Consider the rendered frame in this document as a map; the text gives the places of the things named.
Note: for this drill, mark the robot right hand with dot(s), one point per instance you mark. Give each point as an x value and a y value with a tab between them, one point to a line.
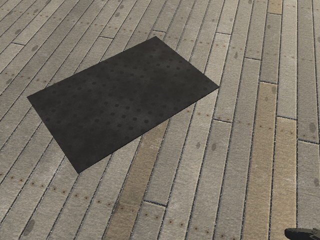
302	234

